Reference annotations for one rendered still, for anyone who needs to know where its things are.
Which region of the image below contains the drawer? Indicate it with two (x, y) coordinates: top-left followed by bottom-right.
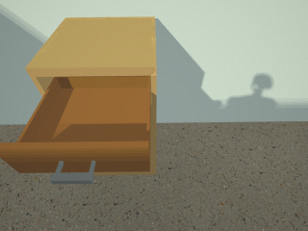
(0, 75), (151, 173)

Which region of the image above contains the cabinet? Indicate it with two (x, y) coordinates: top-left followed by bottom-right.
(25, 16), (157, 176)

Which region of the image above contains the handle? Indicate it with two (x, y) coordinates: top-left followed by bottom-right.
(50, 161), (96, 185)

